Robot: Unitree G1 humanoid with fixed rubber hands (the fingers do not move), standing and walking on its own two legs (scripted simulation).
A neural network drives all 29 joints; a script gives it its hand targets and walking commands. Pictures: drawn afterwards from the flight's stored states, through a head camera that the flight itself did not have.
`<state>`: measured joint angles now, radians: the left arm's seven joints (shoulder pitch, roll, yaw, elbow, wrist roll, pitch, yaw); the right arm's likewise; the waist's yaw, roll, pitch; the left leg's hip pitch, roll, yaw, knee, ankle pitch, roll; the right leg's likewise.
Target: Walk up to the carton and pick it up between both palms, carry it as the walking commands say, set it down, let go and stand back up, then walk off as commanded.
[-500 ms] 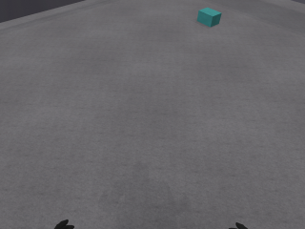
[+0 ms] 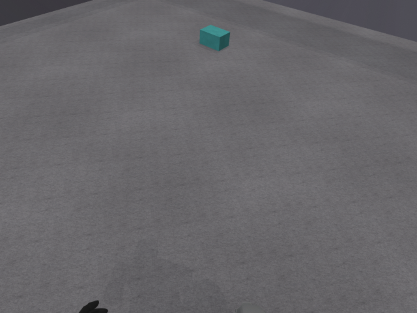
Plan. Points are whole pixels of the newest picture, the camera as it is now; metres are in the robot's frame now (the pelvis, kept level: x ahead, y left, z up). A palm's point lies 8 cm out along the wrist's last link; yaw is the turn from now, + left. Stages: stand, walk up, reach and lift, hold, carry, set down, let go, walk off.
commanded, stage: walk up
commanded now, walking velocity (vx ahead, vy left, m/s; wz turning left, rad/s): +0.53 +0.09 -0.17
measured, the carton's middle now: (214, 37) +2.83 -0.14 -0.69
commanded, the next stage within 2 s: none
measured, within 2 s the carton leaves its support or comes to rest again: neither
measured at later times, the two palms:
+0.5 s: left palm (93, 242) +0.32 +0.27 -0.14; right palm (290, 208) +0.40 -0.23 -0.10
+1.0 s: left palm (133, 153) +0.60 +0.22 -0.12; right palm (294, 189) +0.49 -0.27 -0.14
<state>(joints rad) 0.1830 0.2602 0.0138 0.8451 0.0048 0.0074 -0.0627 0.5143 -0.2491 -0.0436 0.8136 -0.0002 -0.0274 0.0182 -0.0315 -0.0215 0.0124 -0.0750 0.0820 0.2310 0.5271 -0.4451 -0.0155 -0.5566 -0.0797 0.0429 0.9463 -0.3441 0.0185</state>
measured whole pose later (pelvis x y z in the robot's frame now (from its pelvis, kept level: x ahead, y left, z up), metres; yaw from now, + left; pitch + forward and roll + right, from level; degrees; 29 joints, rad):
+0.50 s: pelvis +0.26 +0.02 -0.02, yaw -1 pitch -1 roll -3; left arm 0.29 0.24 0.01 0.89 0.00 -0.05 -0.01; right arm 0.12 -0.25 -0.04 0.82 0.00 -0.03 0.05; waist 0.01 0.02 0.01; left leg -0.49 0.11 0.10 0.70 -0.20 0.00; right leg -0.14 -0.05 -0.03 0.68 -0.48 0.05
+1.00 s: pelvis +0.49 -0.02 -0.01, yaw -4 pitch +0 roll +1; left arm 0.20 0.24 0.01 0.89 0.00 -0.03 -0.07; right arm 0.42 -0.24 -0.04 0.84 0.00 -0.05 0.03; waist 0.00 0.01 0.01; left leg -0.04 0.11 0.17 0.57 -0.50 -0.06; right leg -0.46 -0.08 -0.04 0.62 -0.16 0.01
